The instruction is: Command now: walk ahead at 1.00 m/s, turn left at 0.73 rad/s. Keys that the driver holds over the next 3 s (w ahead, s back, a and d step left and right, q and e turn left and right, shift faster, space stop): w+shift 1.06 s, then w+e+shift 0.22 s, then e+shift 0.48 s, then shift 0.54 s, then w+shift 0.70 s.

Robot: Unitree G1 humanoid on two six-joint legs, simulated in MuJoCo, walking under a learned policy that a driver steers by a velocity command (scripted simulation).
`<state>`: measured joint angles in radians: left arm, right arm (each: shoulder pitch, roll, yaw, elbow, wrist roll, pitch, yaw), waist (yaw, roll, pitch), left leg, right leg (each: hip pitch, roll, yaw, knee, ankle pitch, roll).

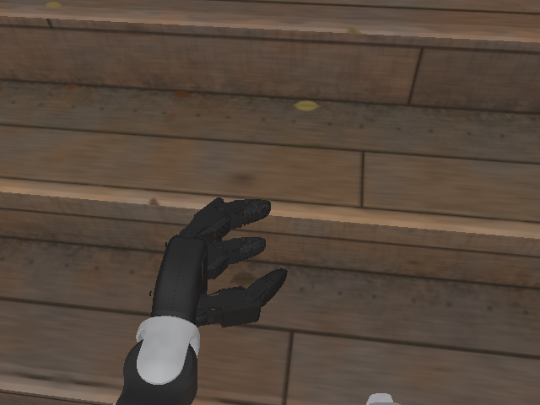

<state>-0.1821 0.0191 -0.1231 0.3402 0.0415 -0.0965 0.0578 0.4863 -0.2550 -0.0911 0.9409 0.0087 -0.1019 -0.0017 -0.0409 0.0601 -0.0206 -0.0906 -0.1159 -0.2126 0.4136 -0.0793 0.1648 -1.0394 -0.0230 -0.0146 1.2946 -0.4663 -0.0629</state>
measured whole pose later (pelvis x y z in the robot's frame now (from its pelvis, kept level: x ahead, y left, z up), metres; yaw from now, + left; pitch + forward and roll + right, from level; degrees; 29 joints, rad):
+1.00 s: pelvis +0.84 +0.00 +0.46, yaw +8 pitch +2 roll +0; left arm 0.43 0.21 0.05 0.98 0.03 -0.09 -0.01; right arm 0.08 -0.11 -0.01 0.57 -0.02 -0.08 0.01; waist -0.04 0.04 -0.09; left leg -1.13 -0.13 -0.16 2.15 -0.26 0.15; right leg -0.26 0.06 -0.11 0.64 -0.42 -0.11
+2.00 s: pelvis +1.50 +0.02 +0.83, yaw -27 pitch +7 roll +3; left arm 0.53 0.22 -0.03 0.83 0.01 -0.11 -0.02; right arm -0.05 -0.15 0.06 0.57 -0.06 0.02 0.02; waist 0.11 -0.04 -0.15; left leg -1.18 0.03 0.03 1.62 -0.51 -0.06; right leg -0.27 0.07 0.45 0.49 -0.31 0.03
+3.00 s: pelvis +1.77 -0.14 +0.98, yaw -32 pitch +4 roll +1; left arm 0.69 0.11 0.01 0.99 0.05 -0.12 -0.01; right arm -0.05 -0.09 0.03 0.56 -0.03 -0.02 0.01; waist 0.10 0.03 -0.13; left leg -1.30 0.05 0.05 2.12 -0.43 0.10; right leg -0.04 0.05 0.00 0.41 -0.42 -0.07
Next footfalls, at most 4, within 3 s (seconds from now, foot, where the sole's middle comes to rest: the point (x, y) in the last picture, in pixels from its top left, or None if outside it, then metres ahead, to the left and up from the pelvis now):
0.42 left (239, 326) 0.50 0.09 -0.47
0.80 right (303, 136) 0.84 -0.06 -0.30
1.18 left None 1.14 0.12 -0.13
1.52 right None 1.44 -0.11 0.05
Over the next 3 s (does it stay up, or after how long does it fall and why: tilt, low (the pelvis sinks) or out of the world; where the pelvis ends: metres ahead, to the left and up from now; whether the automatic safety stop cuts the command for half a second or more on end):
stays up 1.77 -0.14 0.98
